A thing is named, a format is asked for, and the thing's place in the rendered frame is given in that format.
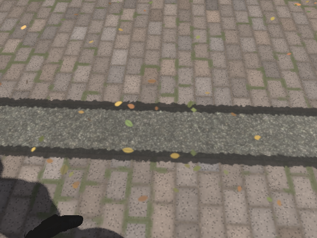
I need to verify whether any robot left hand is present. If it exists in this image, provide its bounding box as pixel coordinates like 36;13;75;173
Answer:
24;214;83;238

